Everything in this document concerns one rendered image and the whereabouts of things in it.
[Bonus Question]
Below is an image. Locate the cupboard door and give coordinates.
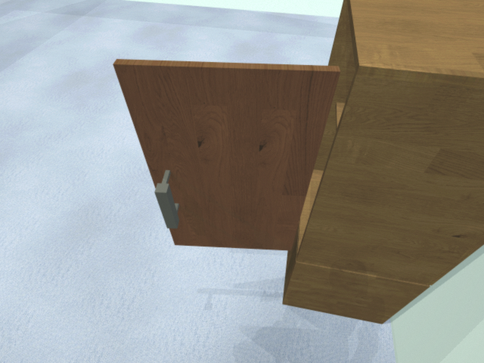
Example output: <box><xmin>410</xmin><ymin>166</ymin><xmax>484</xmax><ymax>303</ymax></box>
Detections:
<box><xmin>113</xmin><ymin>59</ymin><xmax>340</xmax><ymax>251</ymax></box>

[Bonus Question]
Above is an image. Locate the handle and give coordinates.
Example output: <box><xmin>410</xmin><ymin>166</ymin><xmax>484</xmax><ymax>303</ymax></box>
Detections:
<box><xmin>154</xmin><ymin>170</ymin><xmax>179</xmax><ymax>228</ymax></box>

